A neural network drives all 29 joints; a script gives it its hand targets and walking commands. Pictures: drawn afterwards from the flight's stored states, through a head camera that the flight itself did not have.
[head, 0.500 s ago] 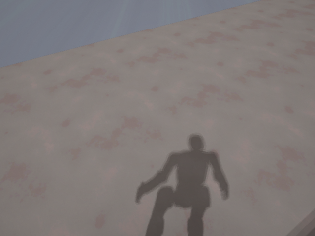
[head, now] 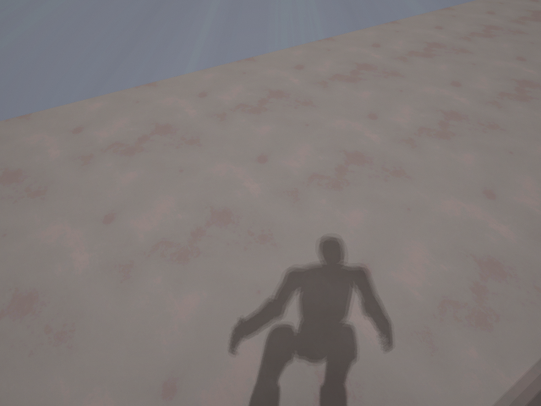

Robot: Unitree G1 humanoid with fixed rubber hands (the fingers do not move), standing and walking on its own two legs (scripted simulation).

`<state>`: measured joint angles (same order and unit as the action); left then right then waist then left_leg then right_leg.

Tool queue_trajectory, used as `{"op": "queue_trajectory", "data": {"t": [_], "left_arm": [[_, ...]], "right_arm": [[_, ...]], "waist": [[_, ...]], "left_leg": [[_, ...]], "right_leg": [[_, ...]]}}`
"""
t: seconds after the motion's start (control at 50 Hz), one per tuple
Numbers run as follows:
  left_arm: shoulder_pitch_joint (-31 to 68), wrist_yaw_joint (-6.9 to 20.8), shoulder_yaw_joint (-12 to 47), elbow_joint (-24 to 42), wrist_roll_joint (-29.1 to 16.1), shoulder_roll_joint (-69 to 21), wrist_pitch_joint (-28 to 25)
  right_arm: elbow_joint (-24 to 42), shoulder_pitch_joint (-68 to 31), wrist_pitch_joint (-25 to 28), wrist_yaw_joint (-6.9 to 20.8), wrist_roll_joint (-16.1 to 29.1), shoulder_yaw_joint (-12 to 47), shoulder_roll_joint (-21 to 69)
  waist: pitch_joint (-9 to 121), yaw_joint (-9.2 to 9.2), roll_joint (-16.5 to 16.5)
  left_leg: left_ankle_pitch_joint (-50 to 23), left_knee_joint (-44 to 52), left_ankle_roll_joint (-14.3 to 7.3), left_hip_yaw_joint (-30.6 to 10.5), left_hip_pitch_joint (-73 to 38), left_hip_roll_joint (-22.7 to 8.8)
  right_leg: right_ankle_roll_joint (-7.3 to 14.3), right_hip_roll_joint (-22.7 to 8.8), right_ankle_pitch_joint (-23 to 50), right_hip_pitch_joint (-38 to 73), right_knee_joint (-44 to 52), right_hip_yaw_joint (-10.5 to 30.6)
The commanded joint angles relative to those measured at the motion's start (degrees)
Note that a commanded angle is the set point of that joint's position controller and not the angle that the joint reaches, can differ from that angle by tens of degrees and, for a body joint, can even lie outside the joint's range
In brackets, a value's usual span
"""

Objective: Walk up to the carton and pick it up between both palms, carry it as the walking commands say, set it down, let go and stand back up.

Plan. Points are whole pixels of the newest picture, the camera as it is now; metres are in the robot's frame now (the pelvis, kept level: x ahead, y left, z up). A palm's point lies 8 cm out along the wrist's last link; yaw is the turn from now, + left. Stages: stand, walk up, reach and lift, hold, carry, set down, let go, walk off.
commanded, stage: stand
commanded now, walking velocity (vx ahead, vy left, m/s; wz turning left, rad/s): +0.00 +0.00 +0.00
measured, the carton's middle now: out of the picture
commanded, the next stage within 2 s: walk up in 0.26 s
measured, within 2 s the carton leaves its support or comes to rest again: neither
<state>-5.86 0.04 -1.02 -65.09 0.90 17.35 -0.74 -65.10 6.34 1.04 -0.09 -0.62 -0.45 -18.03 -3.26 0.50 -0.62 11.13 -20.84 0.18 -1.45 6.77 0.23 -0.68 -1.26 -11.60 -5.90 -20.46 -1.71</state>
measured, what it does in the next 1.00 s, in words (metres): walks ahead, turning right: right foot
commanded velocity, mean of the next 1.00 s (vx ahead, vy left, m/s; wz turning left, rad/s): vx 0.00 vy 0.00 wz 0.00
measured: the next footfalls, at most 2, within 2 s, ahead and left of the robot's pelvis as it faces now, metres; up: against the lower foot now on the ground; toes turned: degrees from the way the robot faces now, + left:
right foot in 0.80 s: +0.14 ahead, -0.26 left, +0.00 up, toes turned -25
left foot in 1.04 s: +0.29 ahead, -0.07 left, +0.00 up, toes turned -15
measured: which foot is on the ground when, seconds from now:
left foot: down 0.00-0.82, up 0.84-1.00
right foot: down 0.00-0.50, up 0.52-0.78, down 0.80-1.00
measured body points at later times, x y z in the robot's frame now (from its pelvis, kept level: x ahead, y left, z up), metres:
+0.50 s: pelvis +0.01 +0.01 +0.00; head +0.02 +0.01 +0.45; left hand +0.09 +0.29 -0.14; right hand +0.09 -0.28 -0.13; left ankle +0.00 +0.12 -0.75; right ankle +0.00 -0.12 -0.75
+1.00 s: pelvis +0.13 -0.12 -0.03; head +0.12 -0.13 +0.42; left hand +0.34 +0.16 -0.12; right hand +0.13 -0.48 -0.13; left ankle +0.18 -0.03 -0.73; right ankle +0.10 -0.24 -0.75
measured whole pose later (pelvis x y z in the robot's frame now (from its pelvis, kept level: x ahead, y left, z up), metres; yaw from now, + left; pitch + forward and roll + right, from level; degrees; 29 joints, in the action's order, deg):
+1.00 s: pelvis +0.13 -0.12 -0.03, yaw -20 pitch -2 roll -1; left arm -8.7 8.0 -5.8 -52.6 0.5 23.8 0.1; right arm -56.9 8.5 6.6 3.5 -0.4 -4.5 -27.3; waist -0.1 2.0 3.1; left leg 27.9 -51.3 -1.6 5.8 23.6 -4.8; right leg 0.8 -1.7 -19.9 -18.8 -40.3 -4.5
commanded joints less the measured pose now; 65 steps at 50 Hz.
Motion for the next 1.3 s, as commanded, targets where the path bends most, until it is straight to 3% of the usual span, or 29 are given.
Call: {"op": "queue_trajectory", "data": {"t": [0.0, 0.1, 0.42, 0.44, 0.46, 0.48, 0.52, 0.58, 0.64, 0.72, 0.74, 0.76, 0.78, 0.8, 0.82, 0.86, 0.9, 0.94, 0.98, 1.0, 1.02, 1.04, 1.06, 1.12, 1.16, 1.18, 1.24, 1.26, 1.28], "left_arm": [[3.34, -0.76, -1.89, 3.74, -0.14, 13.53, -1.16], [1.75, -0.51, -1.75, 3.71, -0.44, 11.67, -1.22], [2.66, -0.63, -1.97, 3.61, -0.41, 13.21, -0.75], [8.48, 2.78, -5.48, 14.75, 1.29, 18.78, 0.52], [15.33, 6.20, -5.18, 18.09, 1.48, 16.11, 1.10], [14.21, 7.82, -5.71, 18.73, 2.95, 17.03, 1.44], [15.13, 9.36, -7.62, 18.78, 2.30, 18.81, 1.47], [6.00, 10.25, -7.19, 19.05, 2.19, 18.26, 1.92], [7.94, 11.18, -9.21, 18.87, 1.21, 19.10, 1.90], [0.81, 11.35, -9.50, 16.42, 0.50, 18.97, 0.84], [-3.86, 10.67, -10.05, 14.28, 0.91, 20.58, 0.37], [-9.70, 9.62, -11.47, 11.75, 0.53, 23.54, 0.09], [-15.50, 7.96, -12.72, 10.65, 0.56, 27.39, 0.01], [-10.92, 7.20, -11.72, 13.18, -0.05, 28.72, -0.03], [-5.98, 7.23, -10.53, 14.50, -0.69, 27.96, -0.24], [-0.46, 7.03, -9.96, 17.27, -1.12, 27.67, -1.01], [5.88, 6.93, -9.47, 19.03, -0.98, 27.67, -0.99], [5.58, 6.88, -8.76, 20.10, -0.41, 27.02, -0.77], [8.04, 6.57, -7.66, 20.39, -0.52, 24.26, -0.22], [11.69, 6.77, -6.52, 22.50, -0.39, 19.04, -0.13], [12.33, 6.33, -6.13, 23.72, 0.31, 15.14, -0.49], [10.02, 6.02, -6.98, 21.80, 1.16, 21.82, 0.32], [8.86, 6.61, -7.44, 21.16, 0.29, 24.35, -0.02], [6.94, 8.10, -7.53, 17.66, 0.14, 22.84, -0.87], [7.81, 8.71, -7.55, 16.78, -0.32, 20.97, -1.16], [11.53, 9.05, -7.34, 17.39, -0.05, 20.53, -0.92], [16.13, 9.85, -6.40, 18.26, 0.12, 18.77, -1.39], [16.67, 10.06, -6.06, 18.18, 0.02, 18.67, -1.49], [16.35, 10.21, -5.92, 18.07, -0.28, 17.80, -1.64]], "right_arm": [[3.97, -3.34, 1.16, -0.77, 0.08, -2.47, -12.11], [3.86, -3.72, 1.42, -0.88, 0.10, -2.79, -13.51], [3.71, -2.91, 1.38, -0.90, 0.29, -2.70, -12.83], [5.99, 5.36, 3.29, 0.43, -1.26, -7.84, -22.69], [3.62, 11.01, 4.20, 0.41, -1.79, -9.14, -25.79], [5.54, 8.32, 4.92, 0.05, -1.53, -9.82, -26.26], [9.95, 4.97, 5.83, -0.09, -1.17, -9.35, -22.98], [13.47, -4.03, 6.68, -0.45, -1.55, -10.76, -25.08], [14.92, -3.98, 7.78, 0.24, -1.24, -10.57, -24.12], [14.52, -8.66, 7.60, 1.12, -1.94, -10.15, -24.81], [14.79, -9.51, 7.15, 1.16, -2.17, -9.61, -24.25], [14.51, -8.35, 6.93, 1.67, -2.18, -8.75, -21.88], [16.74, -10.84, 7.04, 2.06, -2.34, -7.15, -17.90], [19.25, -11.15, 7.73, 2.30, -2.00, -5.89, -17.83], [18.01, -9.77, 7.94, 2.65, -0.82, -6.77, -21.78], [15.90, -7.08, 7.75, 2.85, 0.38, -7.04, -21.95], [13.19, 0.55, 7.49, 3.28, 1.23, -7.02, -22.57], [12.40, 5.29, 7.34, 3.40, 0.21, -7.31, -22.96], [9.43, 13.17, 7.55, 2.61, -0.93, -8.42, -23.40], [7.73, 20.38, 7.73, 1.42, -1.40, -9.87, -27.10], [9.68, 19.66, 8.11, -0.07, -2.14, -11.07, -33.09], [12.76, 11.26, 8.14, -0.80, -0.91, -10.88, -32.69], [13.94, 6.29, 8.45, -0.82, -0.10, -10.04, -30.78], [14.08, -0.11, 9.55, 0.03, -0.80, -8.72, -24.84], [13.13, 2.66, 9.89, 0.09, -0.52, -8.56, -23.26], [12.42, 4.27, 9.90, 0.30, -0.39, -8.72, -23.57], [11.21, 8.74, 9.96, 0.83, -0.52, -9.40, -25.74], [11.24, 8.62, 9.88, 1.05, -0.51, -9.66, -25.54], [11.28, 7.59, 9.60, 1.42, -0.80, -9.61, -26.27]], "waist": [[4.15, -0.39, -0.38], [3.23, 0.11, 1.88], [5.12, -0.09, -0.15], [8.37, -5.46, 4.02], [5.82, -9.39, 11.72], [4.93, -7.08, 8.29], [2.39, -4.56, 0.62], [2.52, 0.73, 7.58], [0.86, 0.07, 6.00], [2.22, 4.72, 5.90], [3.24, 7.51, -2.02], [3.82, 10.41, -12.32], [2.49, 14.71, -27.43], [-1.34, 10.27, -26.01], [-3.74, 6.32, -15.52], [0.60, 3.65, -11.55], [3.13, -0.44, -15.50], [4.94, -1.88, -15.86], [6.01, -6.23, -9.17], [9.24, -11.72, 6.86], [7.07, -12.15, 20.25], [6.04, -7.92, 8.77], [6.48, -5.97, 6.68], [0.50, -1.12, 7.59], [-0.91, -2.05, 8.33], [-2.27, -3.57, 5.87], [-4.36, -5.40, 9.08], [-3.17, -4.60, 7.48], [-1.84, -3.30, 10.52]], "left_leg": [[-11.08, 4.40, -1.60, -5.12, -0.11, -7.33], [-10.12, 4.14, -2.15, -4.78, 1.01, -6.72], [-15.27, 4.33, -2.06, -4.87, -0.68, -7.29], [13.43, 1.99, -4.94, -2.40, -20.03, -10.72], [26.82, 12.74, -8.17, -13.23, -25.79, -20.23], [26.35, 13.52, -8.72, -15.69, -21.45, -25.24], [21.75, 13.32, -10.20, -11.32, -10.83, -25.32], [22.97, 16.82, -11.08, -5.98, -5.67, -27.10], [22.24, 16.63, -12.93, -3.30, -3.84, -27.96], [20.27, 5.77, -9.03, 11.15, 6.34, -18.71], [21.92, -4.06, -8.62, 14.13, 14.55, -16.89], [15.35, -23.88, -7.39, 17.25, 21.46, -9.84], [26.54, -44.71, -5.06, 18.03, 37.41, -2.59], [24.94, -50.99, -3.67, 8.92, 43.12, -2.26], [17.25, -49.49, -3.29, 4.35, 38.55, -5.46], [15.67, -44.36, -2.87, 3.43, 35.06, -7.67], [18.92, -29.92, -1.45, 4.05, 22.46, -7.89], [14.51, -22.11, -1.20, 7.30, 12.39, -5.22], [5.55, -14.61, -0.88, 5.98, -7.24, -4.12], [22.68, 0.91, -4.15, -6.55, -22.41, -11.60], [42.12, 16.61, -3.23, -31.58, -19.74, -29.04], [46.11, 16.63, -3.15, -32.80, -12.22, -31.39], [43.65, 17.17, -3.15, -30.92, -9.01, -31.45], [26.60, 14.11, -6.46, -9.11, -4.23, -24.86], [12.75, 12.56, -6.79, -0.13, -7.41, -21.96], [13.12, 12.24, -7.43, 0.42, -7.53, -23.07], [10.96, 14.23, -10.08, 5.14, -12.26, -24.26], [6.29, 13.58, -10.06, 7.89, -14.30, -23.94], [4.08, 13.94, -9.29, 11.49, -10.45, -22.45]], "right_leg": [[1.74, -6.40, 7.34, 0.23, 4.44, 5.45], [1.49, -6.61, 7.79, 0.56, 4.36, 5.78], [1.85, -6.79, 10.94, 2.37, 3.84, 5.58], [4.22, -2.21, -10.87, -23.13, -8.03, 6.58], [2.12, -0.09, -11.70, -37.25, -22.06, 0.86], [1.14, -4.49, -9.46, -39.39, -30.56, 7.33], [0.36, -8.64, -4.29, -35.70, -33.53, 8.28], [0.46, -11.23, -7.06, -30.96, -32.91, 7.18], [0.37, -13.26, -6.92, -31.10, -28.64, 5.94], [1.09, -7.84, -6.72, -11.96, -16.80, -4.19], [1.61, -5.60, -7.22, -1.62, -15.54, -5.81], [3.54, -1.08, -12.24, 6.12, -11.75, -3.73], [7.74, -8.68, -27.92, 12.72, 0.06, 13.57], [11.57, -14.20, -44.80, 6.25, 12.59, 34.98], [16.70, -18.27, -42.03, -0.08, 15.29, 40.24], [16.32, -17.10, -31.26, -2.93, 8.18, 30.63], [15.47, -17.36, -29.60, -12.79, 7.88, 22.36], [14.40, -15.28, -29.54, -18.83, 4.67, 20.38], [10.48, -9.61, -27.48, -33.87, -7.46, 15.33], [5.26, 0.75, -24.90, -48.45, -26.58, 3.89], [3.52, 4.21, -17.04, -56.50, -47.43, 6.58], [3.02, -0.57, -12.59, -51.77, -54.14, 13.95], [1.82, -2.95, -9.10, -47.69, -54.32, 12.65], [-0.23, -7.03, -3.03, -42.74, -44.69, 9.40], [-0.01, -6.97, -0.26, -42.23, -40.01, 7.71], [0.14, -7.83, -0.37, -42.96, -36.13, 6.80], [0.14, -8.72, -0.85, -43.06, -27.39, 3.69], [0.50, -8.64, 0.01, -41.84, -22.68, 3.00], [1.41, -8.17, 0.60, -34.73, -17.66, 1.36]]}}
